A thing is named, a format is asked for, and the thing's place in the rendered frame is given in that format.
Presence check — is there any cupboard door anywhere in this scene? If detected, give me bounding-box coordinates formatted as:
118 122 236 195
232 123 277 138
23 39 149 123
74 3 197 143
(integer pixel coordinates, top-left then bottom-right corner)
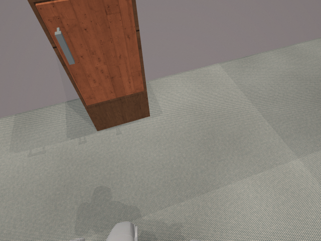
36 0 144 105

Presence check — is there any robot left thigh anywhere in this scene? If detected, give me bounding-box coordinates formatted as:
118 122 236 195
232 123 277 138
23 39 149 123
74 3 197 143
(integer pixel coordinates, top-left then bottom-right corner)
106 221 138 241

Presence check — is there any handle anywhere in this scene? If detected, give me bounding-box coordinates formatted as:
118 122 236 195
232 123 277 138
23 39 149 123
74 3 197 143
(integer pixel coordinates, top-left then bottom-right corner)
55 27 75 65

